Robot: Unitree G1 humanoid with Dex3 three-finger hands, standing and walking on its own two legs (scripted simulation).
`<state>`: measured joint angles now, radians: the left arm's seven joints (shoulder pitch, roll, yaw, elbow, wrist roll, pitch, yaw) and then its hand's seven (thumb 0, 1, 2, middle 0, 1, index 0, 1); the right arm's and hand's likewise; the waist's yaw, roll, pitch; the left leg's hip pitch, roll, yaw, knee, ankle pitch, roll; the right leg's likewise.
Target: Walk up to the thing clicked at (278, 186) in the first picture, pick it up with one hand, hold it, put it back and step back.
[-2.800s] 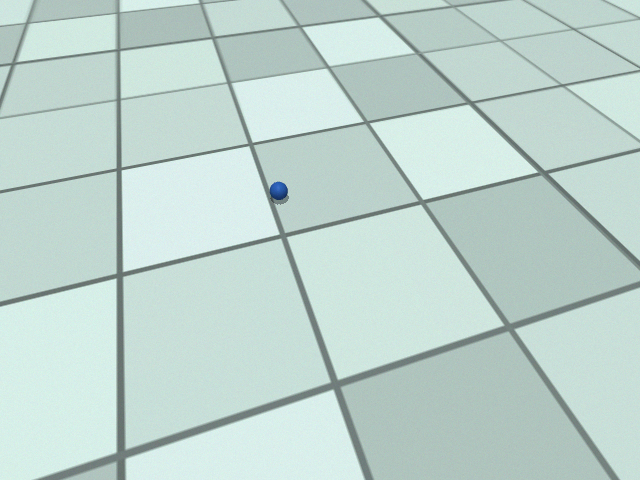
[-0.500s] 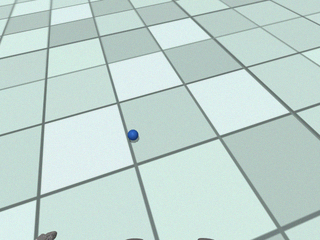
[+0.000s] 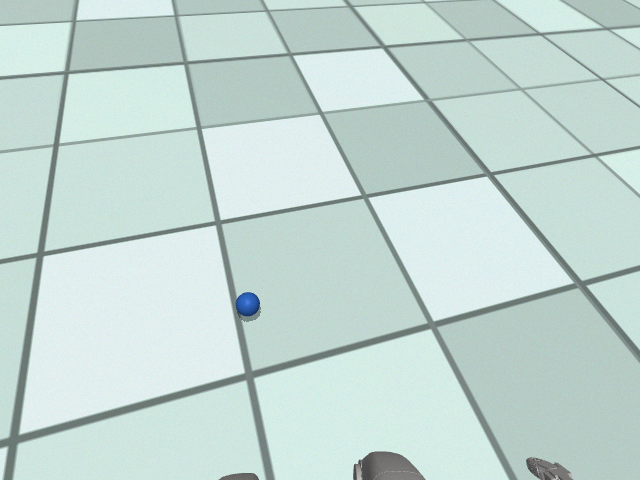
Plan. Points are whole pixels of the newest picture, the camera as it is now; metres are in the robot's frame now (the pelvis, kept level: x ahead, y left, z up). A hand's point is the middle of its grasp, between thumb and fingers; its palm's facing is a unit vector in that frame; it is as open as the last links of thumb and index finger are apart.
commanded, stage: walk up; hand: left
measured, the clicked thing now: (247, 304) +0.72 +0.20 -0.73
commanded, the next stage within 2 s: none
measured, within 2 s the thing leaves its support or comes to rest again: neither
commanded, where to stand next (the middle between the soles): +0.37 +0.02 m, yaw -1 degrees
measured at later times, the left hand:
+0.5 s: hand (128, 421) +0.20 +0.26 -0.12, palm faces -0.01 -0.91 -0.42, open 7.4 cm
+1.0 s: hand (148, 333) +0.35 +0.29 -0.16, palm faces -0.06 -0.92 -0.38, open 7.4 cm
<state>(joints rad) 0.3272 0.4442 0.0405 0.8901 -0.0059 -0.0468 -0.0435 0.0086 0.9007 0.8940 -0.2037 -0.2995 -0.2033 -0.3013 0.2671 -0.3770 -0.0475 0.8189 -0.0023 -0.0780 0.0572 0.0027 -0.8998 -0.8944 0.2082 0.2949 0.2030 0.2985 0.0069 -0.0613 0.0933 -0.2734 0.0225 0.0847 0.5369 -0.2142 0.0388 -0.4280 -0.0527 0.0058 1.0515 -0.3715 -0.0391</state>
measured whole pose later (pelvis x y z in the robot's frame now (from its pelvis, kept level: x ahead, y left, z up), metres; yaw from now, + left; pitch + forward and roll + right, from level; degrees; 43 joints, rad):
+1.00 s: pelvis +0.27 +0.02 -0.02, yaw -2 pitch -3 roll -1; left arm 0.21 0.40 0.03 0.94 0.00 -0.01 -0.01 0.00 0.90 0.89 -0.20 -0.30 -0.20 -0.30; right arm 0.20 -0.39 -0.01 0.89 0.02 -0.01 0.00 0.00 -0.90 -0.89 0.21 0.30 0.20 0.30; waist 0.00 0.01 0.14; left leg -0.33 0.06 0.08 0.74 -0.36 0.01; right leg -0.35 -0.02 -0.04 0.67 -0.26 -0.01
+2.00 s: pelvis +0.30 +0.01 +0.02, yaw -2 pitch -2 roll +0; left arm 0.09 0.33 0.02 1.18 0.00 0.00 -0.02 0.01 0.90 0.89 -0.20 -0.30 -0.20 -0.30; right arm 0.06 -0.34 0.00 1.17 0.00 -0.01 0.01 0.00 -0.90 -0.89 0.21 0.29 0.20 0.30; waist 0.01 0.01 0.06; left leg -0.11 0.03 0.06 0.31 -0.17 -0.01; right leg -0.15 -0.02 -0.04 0.30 -0.11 0.00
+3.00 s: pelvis +0.33 +0.00 +0.02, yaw -1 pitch -2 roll +0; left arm 0.09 0.35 0.00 1.15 0.00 -0.01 -0.01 0.01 0.90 0.89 -0.20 -0.30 -0.20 -0.30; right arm 0.10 -0.34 0.00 1.14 -0.01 -0.01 0.01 0.00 -0.90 -0.89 0.21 0.29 0.20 0.30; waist 0.00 0.01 0.04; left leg -0.07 0.04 0.04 0.29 -0.19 -0.03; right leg -0.13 -0.01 -0.06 0.31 -0.15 -0.01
